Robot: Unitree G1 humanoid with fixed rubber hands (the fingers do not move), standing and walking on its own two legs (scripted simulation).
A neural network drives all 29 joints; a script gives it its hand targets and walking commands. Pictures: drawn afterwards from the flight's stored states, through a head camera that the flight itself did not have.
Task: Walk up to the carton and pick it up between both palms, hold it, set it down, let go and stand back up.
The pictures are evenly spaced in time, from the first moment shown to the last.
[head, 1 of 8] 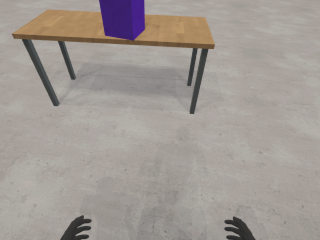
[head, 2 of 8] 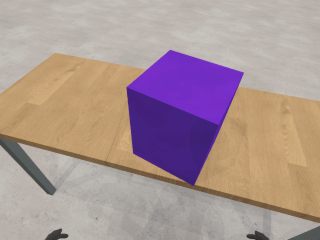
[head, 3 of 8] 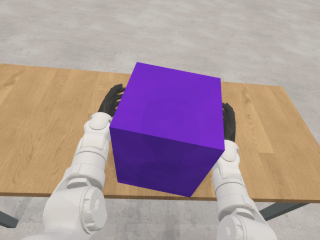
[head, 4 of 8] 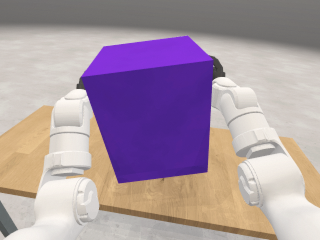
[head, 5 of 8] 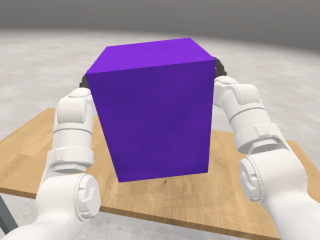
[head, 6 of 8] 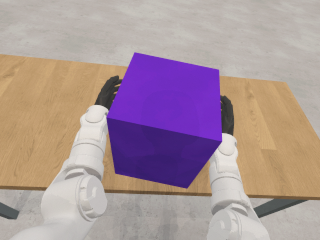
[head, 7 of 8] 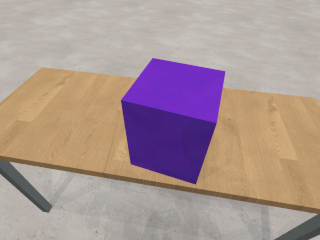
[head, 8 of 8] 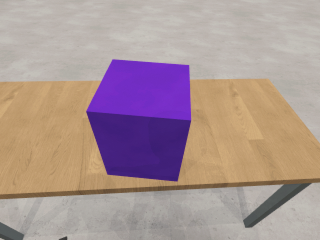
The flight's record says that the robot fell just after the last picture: no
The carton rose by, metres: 0.25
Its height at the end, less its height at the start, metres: +0.00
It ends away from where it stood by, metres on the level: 0.01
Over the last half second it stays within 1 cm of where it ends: yes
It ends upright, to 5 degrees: yes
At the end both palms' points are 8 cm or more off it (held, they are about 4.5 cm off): yes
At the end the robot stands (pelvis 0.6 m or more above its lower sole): yes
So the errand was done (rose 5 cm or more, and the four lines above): yes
